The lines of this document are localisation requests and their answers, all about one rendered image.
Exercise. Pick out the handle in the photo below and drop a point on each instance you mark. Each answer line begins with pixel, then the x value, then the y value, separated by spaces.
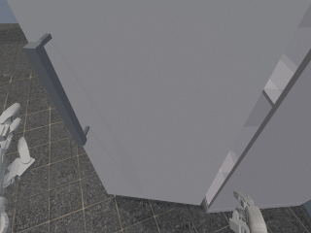
pixel 42 65

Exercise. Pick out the robot left forearm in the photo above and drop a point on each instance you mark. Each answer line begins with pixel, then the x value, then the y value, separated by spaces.
pixel 5 223

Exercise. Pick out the robot right hand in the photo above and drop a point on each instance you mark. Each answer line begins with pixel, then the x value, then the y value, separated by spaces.
pixel 249 220

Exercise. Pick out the fridge door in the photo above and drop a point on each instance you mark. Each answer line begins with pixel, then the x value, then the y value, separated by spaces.
pixel 165 86

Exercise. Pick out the robot left hand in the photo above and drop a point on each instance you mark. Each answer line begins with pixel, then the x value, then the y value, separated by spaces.
pixel 9 125

